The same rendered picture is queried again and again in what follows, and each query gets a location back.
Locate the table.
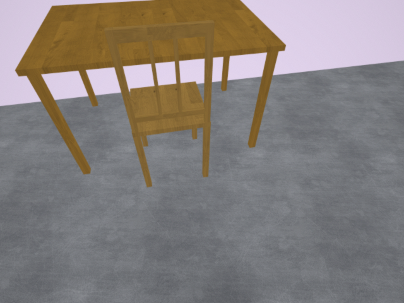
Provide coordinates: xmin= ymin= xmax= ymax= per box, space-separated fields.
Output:
xmin=15 ymin=0 xmax=286 ymax=174

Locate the chair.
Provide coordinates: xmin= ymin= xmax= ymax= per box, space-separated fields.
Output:
xmin=104 ymin=20 xmax=215 ymax=187

